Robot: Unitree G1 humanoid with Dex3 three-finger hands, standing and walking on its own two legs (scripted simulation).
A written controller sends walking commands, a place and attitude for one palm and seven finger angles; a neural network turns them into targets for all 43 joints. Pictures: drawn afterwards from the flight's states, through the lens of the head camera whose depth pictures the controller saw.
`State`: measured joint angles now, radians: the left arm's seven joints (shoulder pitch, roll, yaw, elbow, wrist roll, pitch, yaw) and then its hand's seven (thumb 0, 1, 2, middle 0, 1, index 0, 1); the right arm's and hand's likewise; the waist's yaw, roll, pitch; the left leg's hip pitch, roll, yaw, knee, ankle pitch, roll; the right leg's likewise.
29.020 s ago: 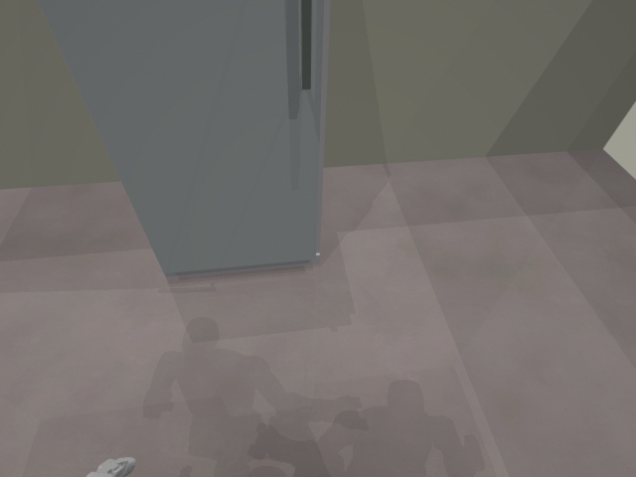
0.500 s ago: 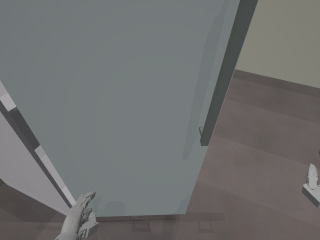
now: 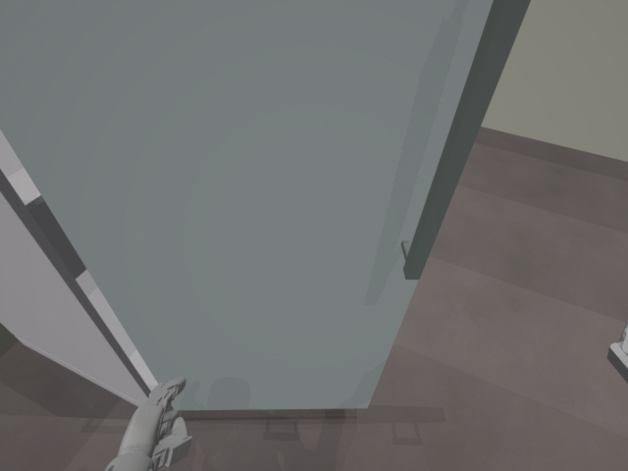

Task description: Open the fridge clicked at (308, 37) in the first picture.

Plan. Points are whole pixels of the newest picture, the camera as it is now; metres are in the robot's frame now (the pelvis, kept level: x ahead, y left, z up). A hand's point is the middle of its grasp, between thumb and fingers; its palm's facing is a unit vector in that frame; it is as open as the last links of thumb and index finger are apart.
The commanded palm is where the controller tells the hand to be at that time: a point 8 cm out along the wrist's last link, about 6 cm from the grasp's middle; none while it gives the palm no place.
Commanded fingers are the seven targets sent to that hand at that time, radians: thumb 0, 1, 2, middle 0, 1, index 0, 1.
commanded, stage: step back with the hand held close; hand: right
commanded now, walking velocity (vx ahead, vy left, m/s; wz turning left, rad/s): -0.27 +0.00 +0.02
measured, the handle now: (452, 134) +0.41 -0.14 +0.26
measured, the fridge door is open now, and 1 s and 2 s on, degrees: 65 65 65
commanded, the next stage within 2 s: stop stepping back and stand still in 0.96 s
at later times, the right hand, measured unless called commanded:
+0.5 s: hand out of the picture +0.13 -0.29 +0.15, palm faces +0.44 +0.77 -0.46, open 7.4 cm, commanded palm +0.06 -0.33 +0.17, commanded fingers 0.00 -0.90 -0.90 0.20 0.30 0.20 0.30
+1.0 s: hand out of the picture +0.03 -0.31 +0.16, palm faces +0.44 +0.79 -0.42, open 7.4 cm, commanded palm -0.01 -0.34 +0.17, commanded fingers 0.00 -0.90 -0.90 0.20 0.30 0.20 0.30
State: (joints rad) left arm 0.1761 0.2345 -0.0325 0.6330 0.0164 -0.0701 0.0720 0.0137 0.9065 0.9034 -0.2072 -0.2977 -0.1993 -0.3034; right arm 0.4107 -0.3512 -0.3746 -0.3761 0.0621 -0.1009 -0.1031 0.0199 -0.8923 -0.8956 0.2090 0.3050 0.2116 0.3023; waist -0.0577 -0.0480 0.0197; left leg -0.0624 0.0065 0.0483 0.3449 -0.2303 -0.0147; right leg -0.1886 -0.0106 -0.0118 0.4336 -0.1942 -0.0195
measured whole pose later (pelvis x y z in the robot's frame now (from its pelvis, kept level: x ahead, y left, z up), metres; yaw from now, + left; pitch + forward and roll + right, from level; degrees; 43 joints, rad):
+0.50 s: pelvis -0.07 -0.02 -0.01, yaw -1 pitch +0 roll +2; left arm 0.21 0.22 0.00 0.54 0.00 -0.06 0.08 0.01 0.91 0.90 -0.21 -0.30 -0.20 -0.30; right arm 0.50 -0.40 -0.43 -0.47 0.04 -0.20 -0.13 0.02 -0.89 -0.90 0.21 0.31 0.21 0.30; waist -0.01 -0.03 0.04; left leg -0.30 0.00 0.01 0.50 -0.23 -0.03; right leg -0.41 0.01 0.00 0.54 -0.17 -0.06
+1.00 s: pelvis -0.16 -0.05 -0.02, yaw +2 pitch +3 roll +3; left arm 0.14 0.18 -0.01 0.63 0.02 -0.12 0.04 0.01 0.90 0.90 -0.21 -0.30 -0.20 -0.30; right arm 0.53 -0.42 -0.42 -0.57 0.06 -0.24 -0.14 0.02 -0.89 -0.90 0.21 0.30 0.21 0.30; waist -0.09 -0.01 -0.03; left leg -0.11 -0.06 0.02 0.42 -0.37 0.05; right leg -0.60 -0.01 -0.04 0.54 -0.13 0.01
